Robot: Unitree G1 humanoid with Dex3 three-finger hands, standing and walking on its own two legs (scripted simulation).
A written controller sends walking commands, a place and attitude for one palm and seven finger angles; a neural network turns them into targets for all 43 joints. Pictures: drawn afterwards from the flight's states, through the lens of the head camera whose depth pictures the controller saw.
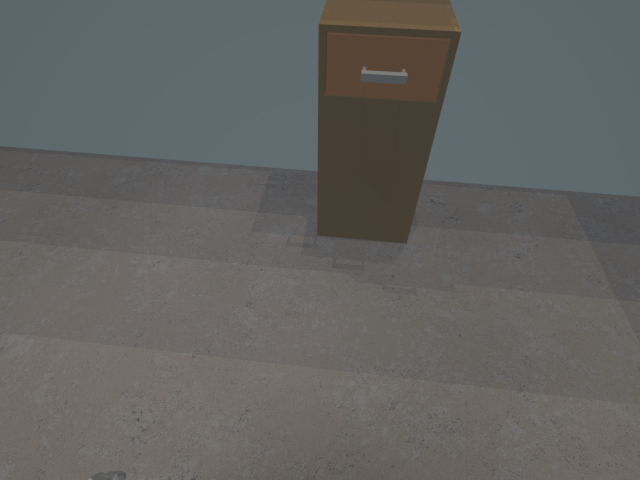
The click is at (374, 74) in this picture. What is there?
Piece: drawer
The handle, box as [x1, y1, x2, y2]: [360, 66, 407, 83]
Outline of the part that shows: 361,70 360,81 390,83 406,82 407,74 404,69 402,69 401,72 371,71 366,70 363,66 363,69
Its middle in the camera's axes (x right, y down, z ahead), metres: +0.18 -0.48 +1.13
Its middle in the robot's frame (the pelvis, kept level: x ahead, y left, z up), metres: +1.18 -0.12 -0.02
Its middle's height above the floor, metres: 0.75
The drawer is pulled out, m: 0.00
